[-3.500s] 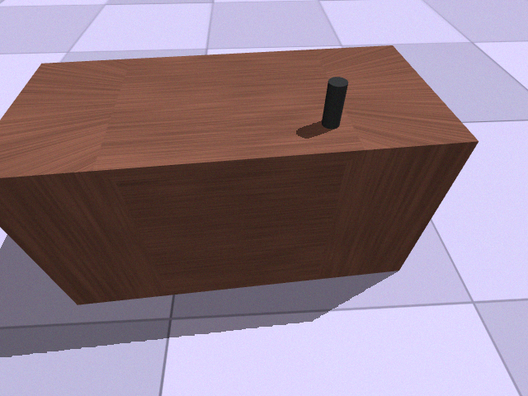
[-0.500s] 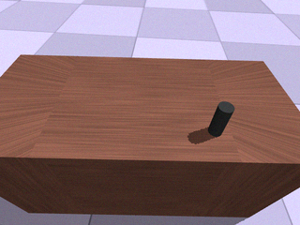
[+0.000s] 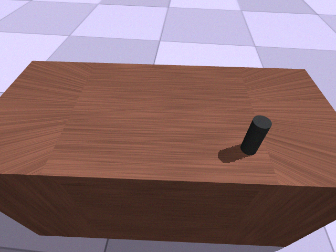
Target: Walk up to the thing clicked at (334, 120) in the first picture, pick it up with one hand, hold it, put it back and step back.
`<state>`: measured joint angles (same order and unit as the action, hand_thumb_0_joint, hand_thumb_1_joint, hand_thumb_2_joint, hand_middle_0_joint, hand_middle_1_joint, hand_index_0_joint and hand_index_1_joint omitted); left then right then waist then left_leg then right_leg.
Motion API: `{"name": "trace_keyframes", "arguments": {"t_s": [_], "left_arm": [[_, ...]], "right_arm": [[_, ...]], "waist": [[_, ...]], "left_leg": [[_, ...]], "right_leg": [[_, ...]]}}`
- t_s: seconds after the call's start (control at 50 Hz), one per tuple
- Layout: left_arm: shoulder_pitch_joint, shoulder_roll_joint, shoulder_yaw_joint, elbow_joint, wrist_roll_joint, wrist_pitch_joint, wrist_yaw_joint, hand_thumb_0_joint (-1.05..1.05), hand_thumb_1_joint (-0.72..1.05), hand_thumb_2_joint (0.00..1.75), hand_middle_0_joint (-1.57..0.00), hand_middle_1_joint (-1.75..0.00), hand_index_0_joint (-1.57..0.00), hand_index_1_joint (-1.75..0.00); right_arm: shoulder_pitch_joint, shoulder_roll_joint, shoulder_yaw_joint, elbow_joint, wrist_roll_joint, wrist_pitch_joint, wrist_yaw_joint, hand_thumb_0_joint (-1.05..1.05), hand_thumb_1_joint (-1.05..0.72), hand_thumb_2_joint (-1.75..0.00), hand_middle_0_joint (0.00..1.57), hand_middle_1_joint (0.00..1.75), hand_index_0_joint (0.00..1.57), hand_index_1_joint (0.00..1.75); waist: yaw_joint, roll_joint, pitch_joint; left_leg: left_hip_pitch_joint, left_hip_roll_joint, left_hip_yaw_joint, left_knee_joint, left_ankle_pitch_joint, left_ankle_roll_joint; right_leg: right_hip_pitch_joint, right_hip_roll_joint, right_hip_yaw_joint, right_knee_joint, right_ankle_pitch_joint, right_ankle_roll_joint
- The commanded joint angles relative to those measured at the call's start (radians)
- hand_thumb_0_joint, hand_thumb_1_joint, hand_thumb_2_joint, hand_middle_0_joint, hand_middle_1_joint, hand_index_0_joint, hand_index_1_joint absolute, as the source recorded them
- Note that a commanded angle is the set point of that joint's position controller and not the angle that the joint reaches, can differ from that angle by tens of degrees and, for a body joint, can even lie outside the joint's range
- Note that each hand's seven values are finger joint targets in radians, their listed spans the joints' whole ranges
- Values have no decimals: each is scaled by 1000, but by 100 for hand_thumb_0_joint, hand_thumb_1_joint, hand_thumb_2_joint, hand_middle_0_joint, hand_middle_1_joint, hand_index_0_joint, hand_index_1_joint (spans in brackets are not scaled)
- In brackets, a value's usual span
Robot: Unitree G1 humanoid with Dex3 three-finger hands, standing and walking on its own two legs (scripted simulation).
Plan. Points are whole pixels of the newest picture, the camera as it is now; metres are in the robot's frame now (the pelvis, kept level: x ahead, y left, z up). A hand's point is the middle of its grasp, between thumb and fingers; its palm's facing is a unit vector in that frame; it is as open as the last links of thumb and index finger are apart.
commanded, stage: stand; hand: right
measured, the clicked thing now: (254, 136) +0.47 -0.24 -0.02
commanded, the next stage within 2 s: none
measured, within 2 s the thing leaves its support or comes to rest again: neither
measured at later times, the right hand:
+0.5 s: hand out of the picture +0.08 -0.26 -0.16, palm faces -0.02 +0.94 -0.34, open 7.4 cm
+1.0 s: hand out of the picture +0.08 -0.26 -0.16, palm faces -0.02 +0.94 -0.34, open 7.4 cm
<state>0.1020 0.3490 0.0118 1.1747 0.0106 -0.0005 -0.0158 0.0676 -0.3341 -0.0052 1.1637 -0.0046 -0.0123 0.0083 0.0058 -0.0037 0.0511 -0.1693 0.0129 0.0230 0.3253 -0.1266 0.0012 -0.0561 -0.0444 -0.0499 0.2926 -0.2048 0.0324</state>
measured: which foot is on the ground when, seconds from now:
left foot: down 0.00-1.00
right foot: down 0.00-1.00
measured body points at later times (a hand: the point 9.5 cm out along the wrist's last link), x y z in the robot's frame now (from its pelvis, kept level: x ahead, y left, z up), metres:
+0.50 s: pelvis +0.01 -0.01 +0.00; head +0.02 +0.00 +0.45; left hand +0.09 +0.29 -0.13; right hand +0.09 -0.31 -0.13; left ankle +0.03 +0.12 -0.75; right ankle -0.03 -0.14 -0.75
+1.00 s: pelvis +0.01 -0.01 +0.00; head +0.02 -0.01 +0.45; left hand +0.08 +0.29 -0.13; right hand +0.09 -0.31 -0.13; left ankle +0.03 +0.12 -0.75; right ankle -0.03 -0.14 -0.75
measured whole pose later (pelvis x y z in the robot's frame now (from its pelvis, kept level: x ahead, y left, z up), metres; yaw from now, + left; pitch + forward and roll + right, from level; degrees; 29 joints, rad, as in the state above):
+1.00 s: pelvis +0.01 -0.01 +0.00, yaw -1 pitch -2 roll +0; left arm 0.12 0.35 0.00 1.12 0.01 -0.01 -0.01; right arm 0.10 -0.35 0.01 1.14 -0.01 -0.01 0.01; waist 0.00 0.00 0.05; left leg -0.15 0.03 0.03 0.33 -0.14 -0.01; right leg -0.04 -0.03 -0.04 0.29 -0.22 0.02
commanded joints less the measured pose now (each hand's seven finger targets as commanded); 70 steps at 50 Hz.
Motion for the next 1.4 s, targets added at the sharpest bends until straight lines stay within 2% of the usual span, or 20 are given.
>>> {"name": "trace_keyframes", "arguments": {"t_s": [0.0, 0.06, 0.1, 0.18, 0.26, 0.36, 0.48, 0.56, 0.64, 0.7, 0.9, 1.06, 1.14, 1.22, 1.38], "left_arm": [[-23, 209, 31, -62, 4, -28, 22, 0, 90, 90, -20, -30, -20, -30], [-28, 216, 31, -71, 2, -30, 22, 0, 90, 90, -20, -30, -20, -30], [-14, 208, 30, -72, 1, -30, 22, 0, 90, 90, -20, -30, -20, -30], [-17, 214, 30, -80, 0, -31, 24, 0, 90, 90, -20, -30, -20, -30], [-18, 214, 30, -86, 2, -29, 23, 0, 90, 90, -20, -30, -20, -30], [-14, 218, 31, -92, 4, -28, 23, 0, 90, 90, -20, -30, -20, -30], [-14, 212, 28, -95, 2, -27, 23, 0, 90, 90, -20, -30, -20, -30], [-13, 220, 29, -99, 2, -30, 24, 0, 90, 90, -20, -30, -20, -30], [-11, 215, 27, -100, 3, -29, 23, 0, 90, 90, -20, -30, -20, -30], [-16, 217, 30, -102, 2, -27, 25, 0, 90, 90, -20, -30, -20, -30], [-6, 213, 28, -103, 1, -29, 23, 0, 90, 90, -20, -30, -20, -30], [-7, 222, 31, -107, 1, -30, 26, 0, 90, 90, -20, -30, -20, -30], [0, 212, 27, -104, 2, -29, 24, 0, 90, 90, -20, -30, -20, -30], [-3, 218, 30, -107, 3, -29, 25, 0, 90, 90, -20, -30, -20, -30], [1, 213, 30, -104, 3, -27, 23, 0, 90, 90, -20, -30, -20, -30]], "right_arm": [[-45, -224, -38, -64, -5, -21, -13, 0, -90, -90, 20, 30, 20, 30], [-32, -219, -34, -66, -4, -21, -12, 0, -90, -90, 20, 30, 20, 30], [-44, -229, -36, -70, -3, -22, -11, 0, -90, -90, 20, 30, 20, 30], [-41, -223, -32, -77, -3, -23, -11, 0, -90, -90, 20, 30, 20, 30], [-34, -227, -31, -77, -1, -21, -13, 0, -90, -90, 20, 30, 20, 30], [-28, -226, -29, -82, -3, -22, -13, 0, -90, -90, 20, 30, 20, 30], [-29, -231, -28, -81, -1, -20, -13, 0, -90, -90, 20, 30, 20, 30], [-27, -228, -29, -84, -2, -20, -12, 0, -90, -90, 20, 30, 20, 30], [-24, -227, -27, -82, -2, -20, -13, 0, -90, -90, 20, 30, 20, 30], [-19, -228, -28, -83, -4, -21, -14, 0, -90, -90, 20, 30, 20, 30], [-18, -226, -27, -81, -2, -19, -13, 0, -90, -90, 20, 30, 20, 30], [-15, -222, -30, -89, -3, -17, -14, 0, -90, -90, 20, 30, 20, 30], [-12, -227, -28, -87, -2, -18, -13, 0, -90, -90, 20, 30, 20, 30], [-9, -224, -29, -89, -3, -17, -13, 0, -90, -90, 20, 30, 20, 30], [-10, -229, -30, -88, -4, -18, -14, 0, -90, -90, 20, 30, 20, 30]], "waist": [[-6, 13, -87], [-12, 3, -83], [-3, 16, -89], [-4, 11, -93], [-7, 12, -84], [-3, 3, -94], [-2, 10, -80], [-5, -8, -92], [-6, 9, -82], [-6, 10, -92], [-4, 14, -77], [-8, -2, -86], [-5, 16, -67], [-7, 4, -80], [-4, 15, -73]], "left_leg": [[83, 128, -107, -32, 125, 20], [75, 123, -103, -34, 132, 17], [84, 128, -105, -30, 131, 19], [85, 130, -105, -27, 191, 18], [78, 127, -100, -29, 154, 17], [78, 133, -99, -26, 173, 20], [74, 128, -96, -30, 149, 16], [95, 130, -94, -18, 174, 17], [82, 127, -93, -26, 151, 12], [85, 131, -91, -21, 182, 16], [86, 128, -89, -27, 146, 15], [92, 130, -91, -17, 178, 18], [71, 127, -92, -27, 131, 16], [75, 128, -95, -26, 144, 20], [71, 127, -101, -32, 117, 19]], "right_leg": [[-53, -107, 87, -51, 85, -42], [-49, -108, 89, -54, 104, -40], [-47, -107, 87, -51, 101, -39], [-37, -106, 82, -43, 133, -37], [-38, -108, 87, -51, 120, -40], [-18, -111, 86, -45, 138, -40], [-33, -109, 85, -52, 120, -40], [-40, -110, 86, -48, 142, -40], [-35, -109, 86, -53, 135, -40], [-22, -111, 88, -45, 154, -43], [-38, -108, 90, -59, 136, -44], [-25, -109, 86, -50, 167, -44], [-30, -108, 88, -65, 119, -40], [-21, -111, 88, -61, 135, -41], [-27, -109, 85, -60, 96, -42]]}}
